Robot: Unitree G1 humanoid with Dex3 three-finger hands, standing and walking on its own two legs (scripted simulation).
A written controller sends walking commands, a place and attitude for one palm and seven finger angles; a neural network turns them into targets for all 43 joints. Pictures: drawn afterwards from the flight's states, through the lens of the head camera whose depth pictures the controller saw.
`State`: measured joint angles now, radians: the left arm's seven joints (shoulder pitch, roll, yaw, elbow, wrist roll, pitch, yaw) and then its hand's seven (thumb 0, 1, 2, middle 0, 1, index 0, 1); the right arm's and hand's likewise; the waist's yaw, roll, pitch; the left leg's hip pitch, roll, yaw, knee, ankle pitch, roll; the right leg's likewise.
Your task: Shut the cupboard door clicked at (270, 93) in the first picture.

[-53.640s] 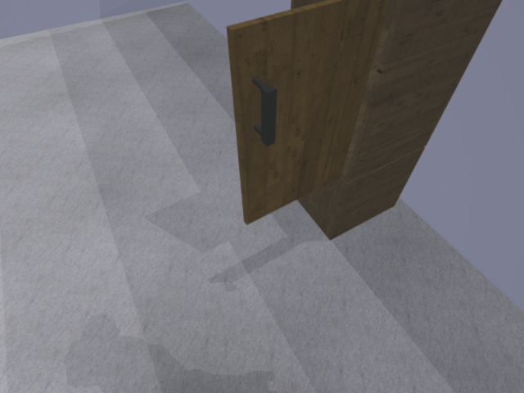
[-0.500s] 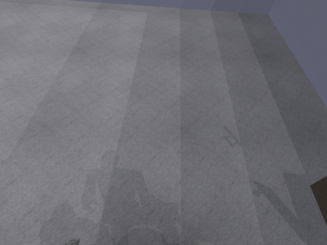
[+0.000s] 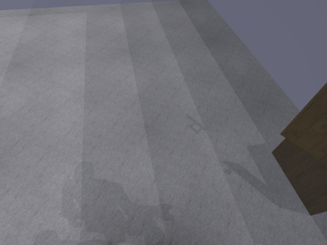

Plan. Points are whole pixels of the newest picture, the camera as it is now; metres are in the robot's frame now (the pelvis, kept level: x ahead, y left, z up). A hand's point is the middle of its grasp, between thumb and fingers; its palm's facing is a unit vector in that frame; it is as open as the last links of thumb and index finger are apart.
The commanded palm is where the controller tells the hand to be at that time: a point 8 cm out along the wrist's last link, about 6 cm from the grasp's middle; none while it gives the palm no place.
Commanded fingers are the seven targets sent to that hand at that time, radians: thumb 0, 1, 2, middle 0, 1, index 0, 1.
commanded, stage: turn to face it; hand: left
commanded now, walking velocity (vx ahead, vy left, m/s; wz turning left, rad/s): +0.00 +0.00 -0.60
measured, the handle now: out of the picture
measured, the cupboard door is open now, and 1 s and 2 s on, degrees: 32 32 32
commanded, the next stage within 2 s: take the last steps up to it in 1.04 s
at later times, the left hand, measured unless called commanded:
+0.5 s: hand (116, 228) +0.18 +0.14 -0.15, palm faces -0.27 -0.92 -0.29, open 7.4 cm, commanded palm none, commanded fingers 0.00 0.90 0.90 -0.20 -0.30 -0.20 -0.30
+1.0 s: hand (127, 211) +0.23 +0.12 -0.16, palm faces -0.48 -0.85 -0.21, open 7.4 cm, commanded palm none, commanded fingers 0.00 0.90 0.90 -0.20 -0.30 -0.20 -0.30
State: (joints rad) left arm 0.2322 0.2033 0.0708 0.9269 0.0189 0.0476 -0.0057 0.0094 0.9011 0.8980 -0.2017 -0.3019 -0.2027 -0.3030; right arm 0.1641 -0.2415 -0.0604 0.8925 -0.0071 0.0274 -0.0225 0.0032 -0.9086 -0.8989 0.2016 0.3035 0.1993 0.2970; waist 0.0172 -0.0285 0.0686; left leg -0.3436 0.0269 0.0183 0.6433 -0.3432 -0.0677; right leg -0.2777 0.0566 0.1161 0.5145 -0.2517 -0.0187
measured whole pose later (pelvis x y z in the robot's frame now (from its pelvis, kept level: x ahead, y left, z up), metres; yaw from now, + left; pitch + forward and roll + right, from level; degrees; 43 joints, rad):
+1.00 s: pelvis +0.05 -0.01 +0.00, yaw -33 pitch -1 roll -2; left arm 0.18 0.25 0.08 0.93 0.02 0.08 -0.02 0.01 0.91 0.90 -0.20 -0.30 -0.20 -0.30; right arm 0.24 -0.19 -0.02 0.91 -0.04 0.01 -0.03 0.00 -0.90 -0.90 0.21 0.30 0.20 0.30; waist 0.00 -0.01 0.08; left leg -0.24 0.10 0.10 0.50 -0.24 -0.01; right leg -0.39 0.00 -0.02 0.94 -0.48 0.03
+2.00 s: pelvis +0.15 -0.24 -0.02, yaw -47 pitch -1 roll -1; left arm 0.09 0.18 0.06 1.00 0.02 -0.05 -0.02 0.01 0.91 0.90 -0.19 -0.30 -0.20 -0.30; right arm 0.46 -0.14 -0.05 1.14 -0.01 0.00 -0.01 0.00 -0.91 -0.90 0.21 0.30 0.20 0.30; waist -0.06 0.02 0.11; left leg -0.16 0.15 0.07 0.99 -0.55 -0.02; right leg -0.42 -0.02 -0.09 0.64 -0.19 -0.04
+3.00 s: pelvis +0.22 -0.25 -0.01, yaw -47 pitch -3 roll -2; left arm 0.24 0.21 0.01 0.90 0.02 0.03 0.04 0.01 0.91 0.90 -0.20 -0.30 -0.20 -0.30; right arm 0.25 -0.17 0.00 0.93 -0.02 0.01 -0.01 0.00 -0.91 -0.90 0.20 0.30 0.20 0.30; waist 0.00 -0.02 0.02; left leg -0.27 -0.05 0.05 0.56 -0.24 0.10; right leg -0.23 -0.03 -0.04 0.53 -0.28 0.00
